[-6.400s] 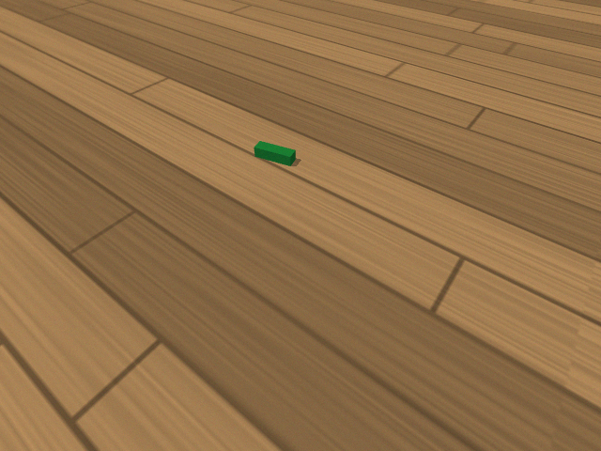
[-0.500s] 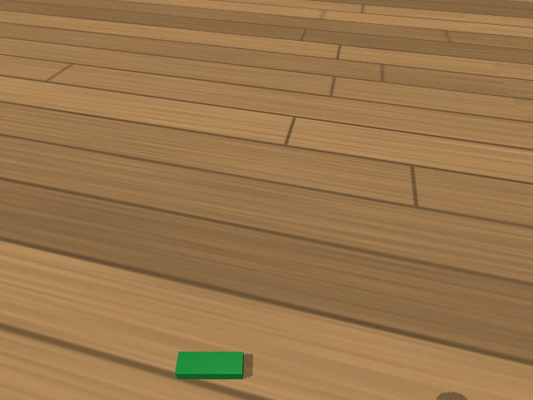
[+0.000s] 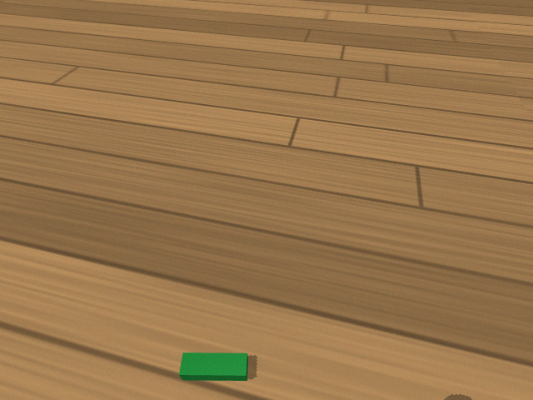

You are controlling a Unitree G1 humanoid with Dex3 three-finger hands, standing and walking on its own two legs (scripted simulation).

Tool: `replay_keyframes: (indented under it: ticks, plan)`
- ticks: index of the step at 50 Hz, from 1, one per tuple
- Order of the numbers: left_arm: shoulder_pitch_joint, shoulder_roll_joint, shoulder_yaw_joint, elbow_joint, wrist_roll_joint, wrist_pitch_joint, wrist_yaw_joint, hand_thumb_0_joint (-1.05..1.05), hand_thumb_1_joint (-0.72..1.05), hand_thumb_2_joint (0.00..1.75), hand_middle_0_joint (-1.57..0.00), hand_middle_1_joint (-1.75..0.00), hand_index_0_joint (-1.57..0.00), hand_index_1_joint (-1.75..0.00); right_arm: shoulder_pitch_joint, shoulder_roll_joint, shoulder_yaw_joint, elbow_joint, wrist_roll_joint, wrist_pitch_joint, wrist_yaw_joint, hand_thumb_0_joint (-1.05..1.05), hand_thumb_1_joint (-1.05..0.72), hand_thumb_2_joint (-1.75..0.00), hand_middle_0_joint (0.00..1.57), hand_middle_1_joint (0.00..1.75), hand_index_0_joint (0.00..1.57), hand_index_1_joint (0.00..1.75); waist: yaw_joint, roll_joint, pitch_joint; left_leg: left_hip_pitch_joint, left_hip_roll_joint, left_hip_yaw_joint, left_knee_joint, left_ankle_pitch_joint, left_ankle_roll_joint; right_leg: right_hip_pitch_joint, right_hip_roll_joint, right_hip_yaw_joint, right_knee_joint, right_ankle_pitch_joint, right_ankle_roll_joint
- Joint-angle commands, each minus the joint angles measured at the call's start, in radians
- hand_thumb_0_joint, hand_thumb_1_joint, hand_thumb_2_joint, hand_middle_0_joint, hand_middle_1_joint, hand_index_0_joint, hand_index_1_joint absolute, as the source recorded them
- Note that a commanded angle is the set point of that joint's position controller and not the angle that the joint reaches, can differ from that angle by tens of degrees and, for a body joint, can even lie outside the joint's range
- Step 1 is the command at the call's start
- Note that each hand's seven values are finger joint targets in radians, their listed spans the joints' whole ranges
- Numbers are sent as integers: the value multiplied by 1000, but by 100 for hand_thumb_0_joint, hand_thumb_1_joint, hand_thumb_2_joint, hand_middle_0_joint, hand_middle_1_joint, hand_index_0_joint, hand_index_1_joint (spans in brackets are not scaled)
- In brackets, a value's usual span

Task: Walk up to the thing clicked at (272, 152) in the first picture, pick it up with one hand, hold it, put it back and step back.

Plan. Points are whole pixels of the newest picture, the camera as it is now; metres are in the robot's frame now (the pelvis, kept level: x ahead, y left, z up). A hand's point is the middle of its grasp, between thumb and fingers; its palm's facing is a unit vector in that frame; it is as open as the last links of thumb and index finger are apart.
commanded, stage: stand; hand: left
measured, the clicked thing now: (214, 366) +0.40 +0.20 -0.75
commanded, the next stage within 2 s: none
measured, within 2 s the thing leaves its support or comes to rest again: neither
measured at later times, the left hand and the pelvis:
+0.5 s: hand out of the picture +0.08 +0.25 -0.15, palm faces -0.03 -0.94 -0.34, open 7.4 cm; pelvis +0.00 +0.00 +0.00, yaw +0 degrees
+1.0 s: hand out of the picture +0.08 +0.26 -0.15, palm faces -0.03 -0.94 -0.35, open 7.4 cm; pelvis +0.01 +0.00 +0.00, yaw +0 degrees
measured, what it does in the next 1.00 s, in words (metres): stands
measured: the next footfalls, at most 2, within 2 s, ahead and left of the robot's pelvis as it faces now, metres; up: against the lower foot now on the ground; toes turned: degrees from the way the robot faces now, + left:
none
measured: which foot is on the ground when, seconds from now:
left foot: down 0.00-1.00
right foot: down 0.00-1.00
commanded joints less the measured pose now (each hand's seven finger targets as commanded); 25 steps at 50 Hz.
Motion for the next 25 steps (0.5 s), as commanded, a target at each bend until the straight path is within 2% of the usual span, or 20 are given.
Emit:
replay_keyframes:
  ticks: [1,5,14,19,25]
  plan:
    - [-53,217,37,-59,-6,-22,20,0,90,90,-20,-30,-20,-30,-46,-211,-33,-61,4,-22,-11,0,-90,-90,20,30,20,30,-3,-22,-63,35,99,-90,-48,86,33,-25,-110,86,-55,99,-30]
    - [-48,215,36,-60,-6,-22,18,0,90,90,-20,-30,-20,-30,-40,-216,-33,-60,3,-22,-12,0,-90,-90,20,30,20,30,0,-9,-64,22,95,-91,-49,61,33,-13,-110,88,-60,79,-30]
    - [-36,217,35,-65,-5,-22,20,0,90,90,-20,-30,-20,-30,-34,-220,-34,-60,4,-25,-15,0,-90,-90,20,30,20,30,2,-7,-91,58,107,-91,-37,139,35,-10,-112,86,-43,140,-34]
    - [-33,215,35,-65,-4,-20,19,0,90,90,-20,-30,-20,-30,-34,-223,-33,-61,3,-23,-15,0,-90,-90,20,30,20,30,4,-3,-79,45,103,-86,-40,101,36,-10,-113,90,-49,121,-37]
    - [-38,219,35,-67,-5,-21,20,0,90,90,-20,-30,-20,-30,-34,-216,-33,-64,3,-23,-14,0,-90,-90,20,30,20,30,2,-14,-64,39,101,-91,-48,107,32,-18,-109,85,-50,110,-36]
